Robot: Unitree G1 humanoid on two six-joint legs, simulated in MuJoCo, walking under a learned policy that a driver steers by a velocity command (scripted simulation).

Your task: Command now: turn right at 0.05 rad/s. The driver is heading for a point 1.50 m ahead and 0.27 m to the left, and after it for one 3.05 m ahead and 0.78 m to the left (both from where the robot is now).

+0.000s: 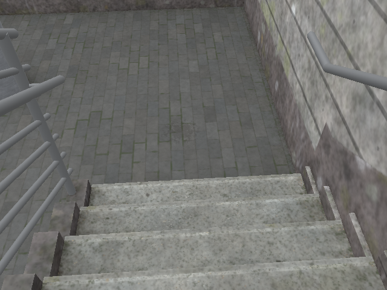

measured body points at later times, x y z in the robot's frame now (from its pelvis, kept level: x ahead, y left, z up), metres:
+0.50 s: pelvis +0.09 -0.02 -0.01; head +0.09 -0.02 +0.44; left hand +0.05 +0.21 -0.16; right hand +0.15 -0.27 -0.14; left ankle +0.10 +0.09 -0.67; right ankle +0.01 -0.13 -0.73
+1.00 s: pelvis +0.33 +0.04 -0.18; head +0.34 +0.05 +0.27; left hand +0.45 +0.27 -0.31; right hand +0.23 -0.17 -0.32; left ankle +0.29 +0.11 -0.89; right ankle +0.49 -0.12 -0.81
